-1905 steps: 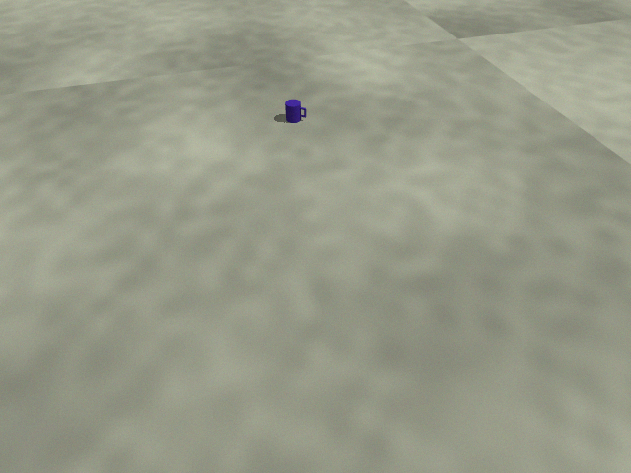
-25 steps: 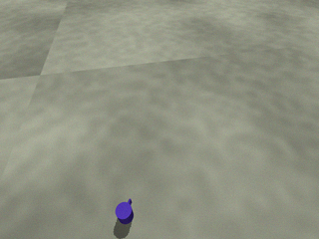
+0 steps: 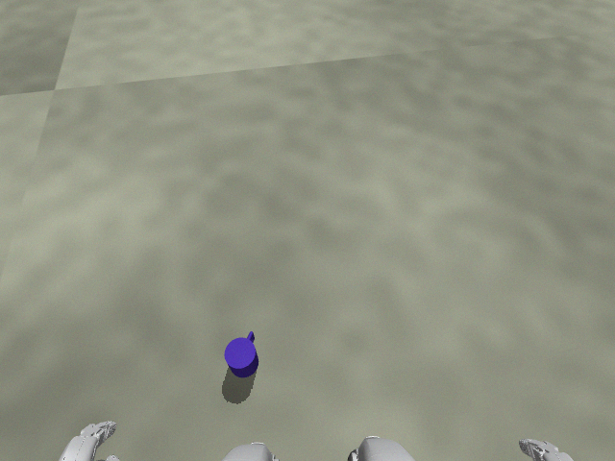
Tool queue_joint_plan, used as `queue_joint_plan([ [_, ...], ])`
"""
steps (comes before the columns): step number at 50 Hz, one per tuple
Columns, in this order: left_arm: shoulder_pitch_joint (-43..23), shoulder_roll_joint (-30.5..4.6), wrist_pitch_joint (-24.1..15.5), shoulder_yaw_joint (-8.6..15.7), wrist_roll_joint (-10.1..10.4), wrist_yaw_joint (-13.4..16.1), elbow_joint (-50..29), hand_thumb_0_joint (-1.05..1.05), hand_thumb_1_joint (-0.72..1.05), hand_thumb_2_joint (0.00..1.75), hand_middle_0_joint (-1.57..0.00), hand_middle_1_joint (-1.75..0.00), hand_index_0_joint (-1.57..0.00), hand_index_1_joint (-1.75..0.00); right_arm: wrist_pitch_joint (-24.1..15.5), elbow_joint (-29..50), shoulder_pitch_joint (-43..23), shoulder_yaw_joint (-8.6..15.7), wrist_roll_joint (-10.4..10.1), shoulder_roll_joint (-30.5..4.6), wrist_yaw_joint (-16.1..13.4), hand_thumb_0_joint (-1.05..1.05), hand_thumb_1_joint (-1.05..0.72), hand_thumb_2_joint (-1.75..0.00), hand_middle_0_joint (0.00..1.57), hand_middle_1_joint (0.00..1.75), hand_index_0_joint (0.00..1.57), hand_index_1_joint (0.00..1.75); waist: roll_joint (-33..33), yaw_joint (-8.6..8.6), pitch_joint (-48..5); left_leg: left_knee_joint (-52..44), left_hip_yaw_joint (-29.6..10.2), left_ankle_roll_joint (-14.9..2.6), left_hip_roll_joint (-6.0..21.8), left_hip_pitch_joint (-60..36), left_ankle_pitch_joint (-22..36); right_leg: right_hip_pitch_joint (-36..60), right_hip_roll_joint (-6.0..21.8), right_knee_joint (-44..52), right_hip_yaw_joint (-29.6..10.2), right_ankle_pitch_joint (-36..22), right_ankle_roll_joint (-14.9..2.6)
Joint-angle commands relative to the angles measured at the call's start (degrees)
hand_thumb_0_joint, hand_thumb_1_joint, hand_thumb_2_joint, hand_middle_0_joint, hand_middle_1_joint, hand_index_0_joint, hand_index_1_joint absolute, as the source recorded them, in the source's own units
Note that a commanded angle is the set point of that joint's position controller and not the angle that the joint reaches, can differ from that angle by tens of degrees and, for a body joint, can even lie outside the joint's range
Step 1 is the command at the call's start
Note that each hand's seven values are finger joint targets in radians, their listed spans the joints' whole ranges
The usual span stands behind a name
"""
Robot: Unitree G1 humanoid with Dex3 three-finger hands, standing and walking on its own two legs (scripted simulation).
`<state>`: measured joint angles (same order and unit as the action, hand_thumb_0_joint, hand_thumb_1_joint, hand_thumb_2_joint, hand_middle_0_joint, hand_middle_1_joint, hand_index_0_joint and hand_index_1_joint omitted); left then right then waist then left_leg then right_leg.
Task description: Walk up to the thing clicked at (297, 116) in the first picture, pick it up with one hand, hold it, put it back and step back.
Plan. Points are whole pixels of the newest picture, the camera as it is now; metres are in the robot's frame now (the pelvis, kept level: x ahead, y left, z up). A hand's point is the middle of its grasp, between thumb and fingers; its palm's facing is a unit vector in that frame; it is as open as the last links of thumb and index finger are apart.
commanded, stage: step back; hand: left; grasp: from above
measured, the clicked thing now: (244, 352) +0.46 +0.18 -0.70
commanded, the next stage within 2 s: none
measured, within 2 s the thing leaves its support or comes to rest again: neither
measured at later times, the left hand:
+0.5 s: hand out of the picture -0.03 +0.25 -0.15, palm faces -0.12 -0.91 -0.40, open 7.4 cm
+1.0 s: hand out of the picture -0.15 +0.25 -0.14, palm faces +0.00 -0.94 -0.35, open 7.4 cm
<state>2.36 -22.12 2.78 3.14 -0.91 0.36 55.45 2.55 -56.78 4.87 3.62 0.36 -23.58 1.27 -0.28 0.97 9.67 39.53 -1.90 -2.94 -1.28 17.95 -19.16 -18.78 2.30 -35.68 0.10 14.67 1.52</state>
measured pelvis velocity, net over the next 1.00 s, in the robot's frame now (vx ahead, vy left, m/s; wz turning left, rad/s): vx -0.28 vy -0.01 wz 0.01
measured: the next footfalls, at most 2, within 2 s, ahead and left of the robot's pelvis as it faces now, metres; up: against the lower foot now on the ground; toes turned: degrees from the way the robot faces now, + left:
right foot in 0.46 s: -0.12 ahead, -0.12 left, +0.00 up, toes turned -3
left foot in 0.88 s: -0.22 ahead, +0.11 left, +0.00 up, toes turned -2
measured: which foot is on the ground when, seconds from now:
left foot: down 0.00-0.50, up 0.52-0.86, down 0.88-1.00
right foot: down 0.00-0.02, up 0.04-0.44, down 0.46-0.90, up 0.92-1.00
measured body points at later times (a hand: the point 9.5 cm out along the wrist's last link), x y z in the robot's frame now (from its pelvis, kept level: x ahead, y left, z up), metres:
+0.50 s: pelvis -0.13 -0.01 -0.01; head -0.08 -0.03 +0.44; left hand -0.02 +0.30 -0.12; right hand -0.04 -0.33 -0.13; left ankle +0.02 +0.10 -0.72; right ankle -0.16 -0.12 -0.72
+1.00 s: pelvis -0.28 -0.01 +0.01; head -0.22 +0.01 +0.45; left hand -0.15 +0.30 -0.12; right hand -0.20 -0.32 -0.11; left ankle -0.26 +0.11 -0.72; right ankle -0.24 -0.13 -0.67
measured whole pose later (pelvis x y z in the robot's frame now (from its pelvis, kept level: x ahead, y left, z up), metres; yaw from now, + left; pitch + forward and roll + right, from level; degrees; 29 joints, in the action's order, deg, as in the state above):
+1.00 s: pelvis -0.28 -0.01 +0.01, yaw +1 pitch -3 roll -1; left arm 6.5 -20.7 4.7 4.0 -0.8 0.8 46.4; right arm 1.8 -50.9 10.1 2.2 2.4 -20.4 0.0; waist 1.1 1.0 10.2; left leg 35.6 -2.9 -1.5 -1.1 14.8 -17.8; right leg -27.1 -4.2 -58.5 -4.4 29.2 -1.2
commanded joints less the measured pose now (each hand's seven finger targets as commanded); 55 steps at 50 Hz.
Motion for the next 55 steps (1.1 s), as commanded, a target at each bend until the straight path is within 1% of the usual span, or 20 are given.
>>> queue_joint_plan([
  [1, -4.26, -10.17, -0.54, 2.52, 0.56, 1.19, -7.44, 0.00, 0.90, 0.90, -0.20, -0.30, -0.20, -0.30, -1.25, 3.28, 6.37, 3.64, 0.62, -15.50, -0.30, 0.00, -0.90, -0.90, 0.20, 0.30, 0.20, 0.30, -9.59, 2.41, -8.14, -20.26, -21.86, -6.79, 17.00, -2.64, 22.47, -6.84, -6.03, -13.63, -2.28, 9.50, -4.13],
  [3, 1.03, -10.48, 0.15, 2.94, 0.27, 2.12, -6.53, 0.00, 0.90, 0.90, -0.20, -0.30, -0.20, -0.30, -2.09, 5.36, 3.38, 4.27, 1.51, -18.34, -0.92, 0.00, -0.90, -0.90, 0.20, 0.30, 0.20, 0.30, -10.54, 0.62, -10.98, -21.33, -29.25, -9.97, 21.54, -3.54, 28.69, -7.34, -9.28, -27.80, -11.57, 22.83, -3.60],
  [7, 6.72, -11.53, 0.44, 3.09, 0.94, 1.70, -4.78, 0.00, 0.90, 0.90, -0.20, -0.30, -0.20, -0.30, -2.48, 8.42, -1.91, 3.29, 1.50, -12.48, -2.24, 0.00, -0.90, -0.90, 0.20, 0.30, 0.20, 0.30, -7.34, -3.36, -12.05, -16.21, -14.15, -7.45, 14.39, -8.40, 26.92, -10.21, -8.52, -35.23, -12.43, 13.39, -3.47],
  [15, 5.57, -10.31, -0.58, 3.65, 0.05, 1.17, -8.70, 0.00, 0.90, 0.90, -0.20, -0.30, -0.20, -0.30, -2.38, 9.29, 5.26, 3.35, 1.17, -11.95, -3.09, 0.00, -0.90, -0.90, 0.20, 0.30, 0.20, 0.30, -7.04, 1.30, -13.67, -13.15, -12.65, -12.44, 17.69, -17.07, 31.06, -8.39, -5.59, -21.72, -8.32, 16.85, 0.35],
  [19, 10.02, -10.28, -0.62, 4.27, 0.01, 0.38, -7.16, 0.00, 0.90, 0.90, -0.20, -0.30, -0.20, -0.30, -1.79, 10.83, 3.13, 3.49, 1.41, -13.34, -2.67, 0.00, -0.90, -0.90, 0.20, 0.30, 0.20, 0.30, -9.97, 0.50, -14.52, -14.85, -10.96, -9.62, 16.29, -10.43, 19.20, -0.03, -4.12, -10.24, -3.30, 13.81, -0.48],
  [23, 20.81, -10.57, -0.77, 5.14, -0.67, -0.23, -3.11, 0.00, 0.90, 0.90, -0.20, -0.30, -0.20, -0.30, -0.33, 11.82, -1.86, 3.34, 0.73, -13.04, -2.18, 0.00, -0.90, -0.90, 0.20, 0.30, 0.20, 0.30, -7.30, -4.17, -15.43, -10.94, -8.08, -3.76, 12.90, 3.20, 2.40, 13.84, -2.23, 8.87, -3.10, 2.59, -4.08],
  [24, 18.19, -13.89, -1.18, 6.19, -1.68, -0.20, -4.78, 0.00, 0.90, 0.90, -0.20, -0.30, -0.20, -0.30, -0.15, 11.69, 0.02, 2.67, 0.21, -10.08, -2.08, 0.00, -0.90, -0.90, 0.20, 0.30, 0.20, 0.30, 4.51, -3.14, -11.58, -0.99, -4.58, 0.37, 5.58, 12.91, -6.67, 13.00, 6.03, 16.08, -19.10, 10.11, -6.37],
  [25, 12.24, -19.78, -1.15, 7.36, -1.68, -0.26, -8.16, 0.00, 0.90, 0.90, -0.20, -0.30, -0.20, -0.30, -0.27, 12.48, -2.24, 2.41, -0.02, -8.48, -2.61, 0.00, -0.90, -0.90, 0.20, 0.30, 0.20, 0.30, 15.92, -4.36, -6.79, 13.01, -1.20, 3.64, -5.44, 13.84, -12.98, -0.30, 17.17, 22.82, -32.10, 14.86, -13.94],
  [26, 6.29, -22.09, -1.20, 7.63, -2.09, 0.08, -11.02, 0.00, 0.90, 0.90, -0.20, -0.30, -0.20, -0.30, -0.14, 11.30, -1.59, 3.74, 0.67, -11.10, -3.38, 0.00, -0.90, -0.90, 0.20, 0.30, 0.20, 0.30, 16.03, -4.14, -2.75, 24.51, -6.60, 4.26, -3.22, 9.16, -14.68, -12.38, 22.39, 25.71, -37.20, 17.93, -19.37],
  [27, 2.74, -19.47, -1.67, 7.14, -1.89, 0.41, -12.55, 0.00, 0.90, 0.90, -0.20, -0.30, -0.20, -0.30, -0.20, 9.94, 0.86, 3.92, 0.18, -12.54, -2.99, 0.00, -0.90, -0.90, 0.20, 0.30, 0.20, 0.30, 14.63, -1.79, -0.63, 28.41, -8.54, 3.78, -2.41, 5.96, -11.24, -16.40, 21.02, 25.83, -33.63, 16.45, -18.34],
  [29, -2.24, -13.23, -2.24, 5.53, -1.50, 0.68, -13.40, 0.00, 0.90, 0.90, -0.20, -0.30, -0.20, -0.30, -0.44, 7.13, 5.81, 2.94, -0.48, -10.38, -2.52, 0.00, -0.90, -0.90, 0.20, 0.30, 0.20, 0.30, 7.26, 2.72, -0.82, 30.06, -9.61, 3.64, -6.91, 8.54, -3.78, -8.11, 9.09, 18.28, -14.19, -3.04, -11.03],
  [30, -1.81, -12.29, -2.16, 5.72, -1.36, 0.74, -13.21, 0.00, 0.90, 0.90, -0.20, -0.30, -0.20, -0.30, -0.69, 7.05, 7.36, 2.04, -0.71, -8.76, -2.73, 0.00, -0.90, -0.90, 0.20, 0.30, 0.20, 0.30, 8.55, 2.91, -3.29, 30.78, -8.53, 3.52, -7.81, 9.38, -3.29, -4.56, 7.13, 16.63, -10.73, -8.04, -9.26],
  [36, 10.35, -10.43, -1.89, 5.57, -1.43, 1.75, -13.11, 0.00, 0.90, 0.90, -0.20, -0.30, -0.20, -0.30, -1.81, 10.27, 4.13, 0.92, -0.08, -8.18, -3.42, 0.00, -0.90, -0.90, 0.20, 0.30, 0.20, 0.30, 9.97, -4.78, -11.39, 13.89, -5.63, 4.83, -2.87, 15.54, -10.85, 22.63, 12.00, 9.07, -13.84, -23.87, -13.93],
  [39, 10.75, -11.34, -1.33, 5.37, -0.87, 1.86, -13.64, 0.00, 0.90, 0.90, -0.20, -0.30, -0.20, -0.30, -2.19, 10.17, 6.08, 0.99, 0.33, -7.75, -3.41, 0.00, -0.90, -0.90, 0.20, 0.30, 0.20, 0.30, 11.87, -4.67, -14.46, 2.14, -2.17, 3.72, -0.08, 8.43, -10.59, 22.75, 13.35, 5.34, -13.41, -31.46, -13.78],
  [43, 6.14, -12.83, -0.17, 4.44, 0.08, 1.20, -15.57, 0.00, 0.90, 0.90, -0.20, -0.30, -0.20, -0.30, -2.00, 7.46, 12.68, 2.54, 0.83, -9.83, -2.82, 0.00, -0.90, -0.90, 0.20, 0.30, 0.20, 0.30, 7.69, -0.21, -15.21, -16.04, -0.10, 1.36, 0.86, -7.07, 9.90, 8.88, 9.67, 1.14, -10.04, -20.17, -8.31],
  [45, 4.80, -9.36, -0.21, 3.79, 0.61, 1.05, -16.54, 0.00, 0.90, 0.90, -0.20, -0.30, -0.20, -0.30, -1.84, 9.09, 9.20, 4.17, 1.86, -16.71, -2.39, 0.00, -0.90, -0.90, 0.20, 0.30, 0.20, 0.30, -9.98, -0.49, -12.77, -19.26, -22.45, -7.05, 17.77, -9.99, 18.21, -7.22, -3.87, -10.99, -0.98, 7.84, -2.99],
  [46, 1.26, -11.10, -0.14, 5.06, 0.12, 1.62, -16.98, 0.00, 0.90, 0.90, -0.20, -0.30, -0.20, -0.30, -1.75, 10.29, 7.02, 4.67, 1.81, -20.05, -2.15, 0.00, -0.90, -0.90, 0.20, 0.30, 0.20, 0.30, -14.61, 2.47, -10.73, -22.01, -28.41, -14.83, 24.48, 0.30, 18.80, -4.86, -6.19, -23.79, -4.66, 22.45, -1.88],
  [47, 1.11, -12.03, -0.14, 5.22, -0.36, 1.66, -16.05, 0.00, 0.90, 0.90, -0.20, -0.30, -0.20, -0.30, -2.23, 10.64, 4.18, 4.40, 2.02, -18.54, -2.55, 0.00, -0.90, -0.90, 0.20, 0.30, 0.20, 0.30, -11.65, 1.35, -8.06, -22.10, -28.73, -16.04, 25.11, 4.99, 19.92, -3.39, -5.67, -31.96, -9.40, 22.21, -2.16],
  [50, 8.19, -10.59, -0.11, 5.01, 0.88, 1.07, -12.70, 0.00, 0.90, 0.90, -0.20, -0.30, -0.20, -0.30, -2.26, 12.61, -1.50, 2.29, 2.25, -12.03, -2.93, 0.00, -0.90, -0.90, 0.20, 0.30, 0.20, 0.30, -5.76, -3.55, -8.06, -16.67, -10.69, -9.70, 14.80, -0.32, 26.94, -7.44, -8.44, -37.35, -10.08, 14.44, -3.00],
  [55, 7.92, -8.68, -1.36, 4.26, 0.12, 1.04, -12.95, 0.00, 0.90, 0.90, -0.20, -0.30, -0.20, -0.30, -1.82, 11.98, 3.65, 2.79, 1.47, -11.08, -3.02, 0.00, -0.90, -0.90, 0.20, 0.30, 0.20, 0.30, -8.85, -0.20, -10.17, -11.04, -9.90, -11.35, 14.80, -13.98, 30.10, -9.18, -5.22, -19.89, -6.94, 15.67, 0.17],
])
